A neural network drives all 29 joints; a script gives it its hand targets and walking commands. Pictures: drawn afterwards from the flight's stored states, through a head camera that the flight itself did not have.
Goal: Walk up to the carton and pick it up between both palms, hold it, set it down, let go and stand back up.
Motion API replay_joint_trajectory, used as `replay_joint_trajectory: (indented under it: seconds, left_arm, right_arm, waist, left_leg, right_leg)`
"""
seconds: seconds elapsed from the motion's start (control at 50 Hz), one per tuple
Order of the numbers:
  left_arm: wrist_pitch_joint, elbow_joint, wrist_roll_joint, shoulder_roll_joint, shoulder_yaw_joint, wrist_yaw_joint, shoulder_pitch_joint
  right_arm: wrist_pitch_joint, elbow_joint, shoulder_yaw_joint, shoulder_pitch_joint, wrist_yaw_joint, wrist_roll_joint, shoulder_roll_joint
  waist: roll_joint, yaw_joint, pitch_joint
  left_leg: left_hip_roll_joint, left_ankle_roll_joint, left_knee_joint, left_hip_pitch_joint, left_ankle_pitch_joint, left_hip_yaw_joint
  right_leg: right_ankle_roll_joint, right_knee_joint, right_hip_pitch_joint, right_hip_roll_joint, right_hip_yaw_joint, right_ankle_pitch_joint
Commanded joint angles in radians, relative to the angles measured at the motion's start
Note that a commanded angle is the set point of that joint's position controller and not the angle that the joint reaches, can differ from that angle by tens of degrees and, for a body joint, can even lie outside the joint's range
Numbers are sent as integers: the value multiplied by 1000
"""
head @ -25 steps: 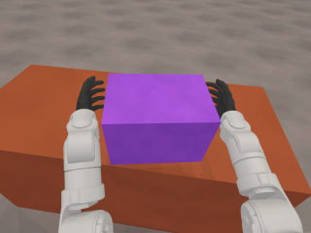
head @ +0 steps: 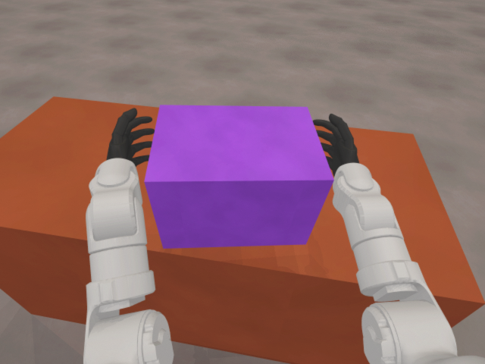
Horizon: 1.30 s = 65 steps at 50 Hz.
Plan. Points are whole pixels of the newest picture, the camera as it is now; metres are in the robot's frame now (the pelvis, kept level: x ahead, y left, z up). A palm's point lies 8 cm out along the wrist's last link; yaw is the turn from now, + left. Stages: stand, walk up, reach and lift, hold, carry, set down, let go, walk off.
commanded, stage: hold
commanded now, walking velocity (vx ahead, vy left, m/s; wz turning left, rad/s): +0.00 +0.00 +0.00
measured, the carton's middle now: (235, 177) +0.39 +0.00 +0.12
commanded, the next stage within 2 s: set down in 1.80 s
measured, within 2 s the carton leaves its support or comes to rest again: neither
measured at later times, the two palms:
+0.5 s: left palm (113, 166) +0.35 +0.19 +0.19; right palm (339, 161) +0.35 -0.16 +0.18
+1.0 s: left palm (120, 166) +0.36 +0.18 +0.19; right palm (341, 163) +0.36 -0.16 +0.17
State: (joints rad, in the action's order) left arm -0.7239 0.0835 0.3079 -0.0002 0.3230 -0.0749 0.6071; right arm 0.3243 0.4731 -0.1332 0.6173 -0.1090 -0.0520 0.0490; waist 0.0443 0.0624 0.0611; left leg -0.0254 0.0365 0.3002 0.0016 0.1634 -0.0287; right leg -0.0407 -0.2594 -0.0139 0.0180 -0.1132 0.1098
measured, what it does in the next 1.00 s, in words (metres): stands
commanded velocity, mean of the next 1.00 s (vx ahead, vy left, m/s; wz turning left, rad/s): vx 0.00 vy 0.00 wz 0.00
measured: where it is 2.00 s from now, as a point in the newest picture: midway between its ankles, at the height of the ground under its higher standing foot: outside the picture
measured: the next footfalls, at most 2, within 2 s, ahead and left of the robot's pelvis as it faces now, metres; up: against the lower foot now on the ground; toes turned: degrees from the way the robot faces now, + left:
none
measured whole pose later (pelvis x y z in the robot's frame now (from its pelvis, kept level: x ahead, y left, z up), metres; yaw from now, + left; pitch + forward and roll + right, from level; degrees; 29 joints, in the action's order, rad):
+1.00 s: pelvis +0.00 +0.00 +0.00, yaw -1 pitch -9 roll -1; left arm -0.76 0.01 0.32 0.02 0.32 -0.08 0.56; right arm 0.34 0.44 -0.09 0.59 -0.12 -0.09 0.07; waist 0.05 0.06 0.07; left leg -0.02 0.04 0.31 0.03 0.18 -0.04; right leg -0.04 -0.25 0.02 0.02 -0.10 0.11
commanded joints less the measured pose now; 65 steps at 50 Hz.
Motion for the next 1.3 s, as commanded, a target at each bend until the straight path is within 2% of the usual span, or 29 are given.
replay_joint_trajectory:
  seconds: [0.0, 0.06, 0.12, 0.16, 0.26, 0.4, 0.52, 0.54, 0.68, 0.76, 0.8, 0.82, 0.88, 0.96, 1.04, 1.1, 1.18, 1.24, 1.28]
  left_arm:
    - [22, -121, -147, 376, -374, -153, 418]
    - [16, -141, -134, 372, -377, -157, 382]
    - [7, -158, -136, 370, -390, -158, 387]
    - [5, -186, -146, 375, -405, -150, 404]
    - [8, -229, -168, 390, -450, -132, 445]
    - [-20, -193, -152, 383, -419, -146, 412]
    - [-24, -163, -150, 385, -395, -153, 445]
    - [-21, -156, -149, 385, -397, -150, 449]
    - [2, -192, -162, 398, -425, -135, 449]
    - [-7, -158, -149, 394, -406, -135, 437]
    - [-7, -148, -141, 378, -391, -136, 432]
    - [-6, -146, -138, 377, -387, -137, 439]
    - [-5, -132, -131, 370, -371, -144, 453]
    - [0, -165, -146, 375, -388, -148, 434]
    - [8, -216, -166, 378, -433, -151, 408]
    - [3, -202, -148, 364, -413, -158, 403]
    - [-6, -170, -137, 368, -397, -159, 425]
    - [5, -170, -147, 368, -402, -151, 469]
    - [13, -167, -157, 383, -413, -145, 488]
  right_arm:
    - [-90, -378, 416, 651, 89, -134, -449]
    - [-74, -398, 439, 621, 78, -152, -433]
    - [-62, -406, 441, 613, 77, -156, -428]
    - [-62, -425, 439, 622, 83, -162, -428]
    - [-63, -449, 445, 652, 96, -169, -435]
    - [-38, -383, 409, 605, 99, -146, -413]
    - [-47, -363, 368, 646, 117, -119, -401]
    - [-51, -358, 364, 656, 120, -118, -401]
    - [-70, -372, 389, 645, 121, -134, -406]
    - [-67, -351, 376, 647, 126, -124, -396]
    - [-72, -352, 381, 655, 126, -126, -405]
    - [-70, -342, 386, 650, 124, -121, -414]
    - [-70, -326, 376, 658, 123, -117, -423]
    - [-83, -369, 399, 649, 111, -133, -432]
    - [-82, -414, 435, 613, 84, -151, -440]
    - [-62, -388, 432, 586, 77, -149, -430]
    - [-57, -367, 398, 612, 89, -127, -421]
    - [-67, -367, 383, 642, 101, -118, -428]
    - [-75, -373, 388, 662, 109, -118, -438]
  waist:
    - [-14, 7, -407]
    - [-14, 10, -374]
    - [-34, 15, -321]
    - [-46, 3, -308]
    - [-67, 5, -344]
    - [-62, 22, -308]
    - [-49, 13, -300]
    - [-62, 16, -295]
    - [-64, 16, -366]
    - [-60, 11, -313]
    - [-47, -7, -320]
    - [-36, 1, -306]
    - [-37, -5, -290]
    - [-40, -1, -364]
    - [-44, 26, -406]
    - [-48, 30, -337]
    - [-59, 22, -269]
    - [-70, 12, -295]
    - [-65, 12, -316]
  left_leg:
    - [0, -23, -21, -32, -221, -1]
    - [-2, -33, -13, -15, -277, 3]
    - [4, -37, -20, -21, -236, 0]
    - [11, -37, -28, -32, -217, 1]
    - [17, -41, -23, -22, -234, 5]
    - [24, -37, -39, -24, -169, 1]
    - [30, -37, -58, -38, -122, -2]
    - [33, -39, -59, -40, -122, -1]
    - [34, -54, -22, 18, -252, 7]
    - [33, -51, -38, -2, -179, -1]
    - [29, -37, -39, -19, -168, -5]
    - [28, -34, -46, -31, -151, -7]
    - [22, -25, -56, -61, -116, -11]
    - [16, -28, -30, -30, -205, -8]
    - [3, -42, 3, 9, -294, -1]
    - [1, -42, -15, -18, -245, -1]
    - [14, -33, -54, -71, -127, -5]
    - [17, -29, -57, -64, -99, -6]
    - [19, -30, -51, -51, -125, -7]
  right_leg:
    - [79, -27, 324, -10, 49, -295]
    - [81, -26, 314, -7, 50, -337]
    - [68, -17, 282, -7, 46, -263]
    - [58, -12, 262, -3, 43, -212]
    - [49, -16, 231, 1, 38, -193]
    - [42, 0, 220, -2, 42, -135]
    - [39, 12, 192, 1, 27, -53]
    - [35, 8, 190, 1, 27, -43]
    - [37, -2, 207, 12, 22, -125]
    - [31, 10, 188, 8, 23, -60]
    - [43, 6, 202, 3, 28, -76]
    - [43, 7, 212, 1, 31, -79]
    - [51, 9, 223, -9, 38, -77]
    - [57, -8, 265, -7, 42, -190]
    - [67, -24, 302, -5, 46, -322]
    - [65, -16, 294, -6, 40, -277]
    - [51, 2, 242, -10, 35, -111]
    - [49, 4, 212, -10, 31, -66]
    - [47, 4, 207, -2, 26, -72]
